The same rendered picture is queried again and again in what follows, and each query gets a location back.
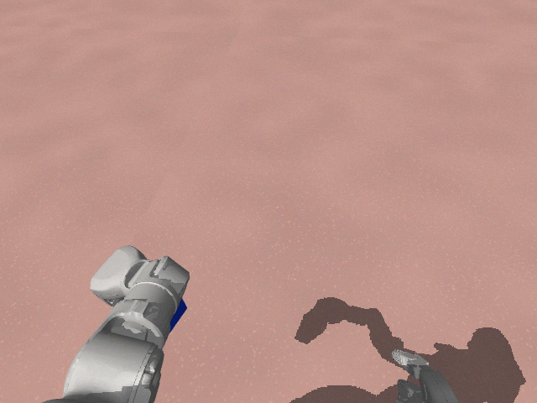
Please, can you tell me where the left robot arm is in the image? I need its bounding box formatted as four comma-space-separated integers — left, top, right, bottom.
42, 256, 190, 403

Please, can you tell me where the left robot hand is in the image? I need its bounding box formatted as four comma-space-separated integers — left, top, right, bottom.
90, 245, 146, 307

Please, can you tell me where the right robot hand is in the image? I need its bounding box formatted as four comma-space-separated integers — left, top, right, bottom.
392, 349, 460, 403

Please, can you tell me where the carton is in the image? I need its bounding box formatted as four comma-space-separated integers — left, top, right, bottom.
169, 299, 187, 333

